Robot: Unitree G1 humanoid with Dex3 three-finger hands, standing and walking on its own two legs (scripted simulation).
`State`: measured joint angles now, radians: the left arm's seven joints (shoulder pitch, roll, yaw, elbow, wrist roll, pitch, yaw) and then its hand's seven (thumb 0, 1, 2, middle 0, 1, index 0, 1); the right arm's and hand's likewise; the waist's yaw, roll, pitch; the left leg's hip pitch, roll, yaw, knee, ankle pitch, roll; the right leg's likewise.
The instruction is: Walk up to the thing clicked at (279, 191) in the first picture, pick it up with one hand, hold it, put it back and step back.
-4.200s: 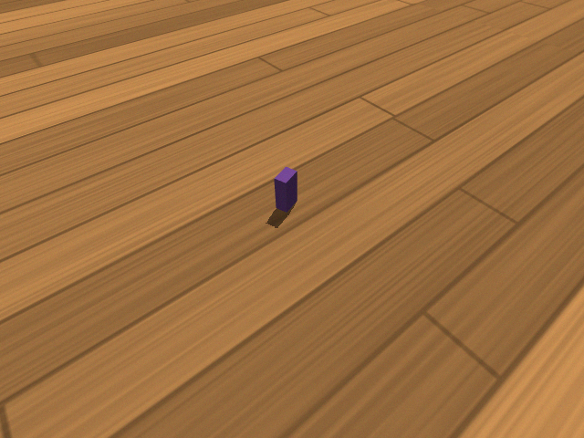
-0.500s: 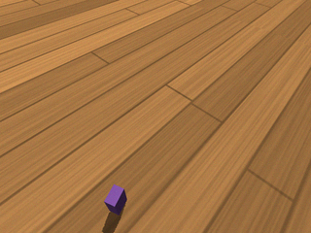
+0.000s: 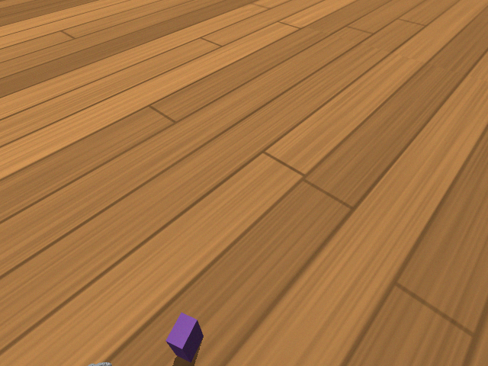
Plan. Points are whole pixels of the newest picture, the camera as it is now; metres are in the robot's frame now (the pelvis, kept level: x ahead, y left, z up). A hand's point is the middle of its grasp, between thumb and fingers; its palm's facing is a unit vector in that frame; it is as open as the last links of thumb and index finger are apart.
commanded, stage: walk up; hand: left
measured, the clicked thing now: (186, 338) +0.36 +0.24 -0.68
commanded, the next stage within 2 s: stand in 0.80 s
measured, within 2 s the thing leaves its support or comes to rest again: neither
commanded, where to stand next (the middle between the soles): +0.02 +0.02 m, yaw +2 degrees
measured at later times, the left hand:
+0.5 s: hand out of the picture +0.08 +0.25 -0.15, palm faces +0.00 -0.95 -0.32, open 7.4 cm
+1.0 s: hand out of the picture +0.10 +0.25 -0.15, palm faces -0.01 -0.94 -0.33, open 7.4 cm
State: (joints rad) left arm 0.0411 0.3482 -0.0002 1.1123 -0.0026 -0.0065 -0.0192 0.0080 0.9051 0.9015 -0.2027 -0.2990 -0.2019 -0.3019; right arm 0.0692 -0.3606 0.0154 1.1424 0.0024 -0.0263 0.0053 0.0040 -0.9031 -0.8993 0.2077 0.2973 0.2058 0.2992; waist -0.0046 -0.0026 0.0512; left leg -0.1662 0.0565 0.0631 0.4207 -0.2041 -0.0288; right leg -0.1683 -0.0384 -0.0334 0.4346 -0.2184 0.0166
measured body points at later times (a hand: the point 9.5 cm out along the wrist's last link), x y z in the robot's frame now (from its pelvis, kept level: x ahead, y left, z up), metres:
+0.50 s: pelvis +0.01 +0.00 +0.01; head +0.01 +0.00 +0.46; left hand +0.08 +0.30 -0.13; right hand +0.09 -0.30 -0.13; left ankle +0.02 +0.14 -0.74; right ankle +0.01 -0.13 -0.74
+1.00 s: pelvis +0.02 +0.00 +0.01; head +0.02 +0.00 +0.46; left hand +0.10 +0.30 -0.12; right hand +0.10 -0.30 -0.13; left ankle +0.02 +0.14 -0.74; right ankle +0.01 -0.13 -0.74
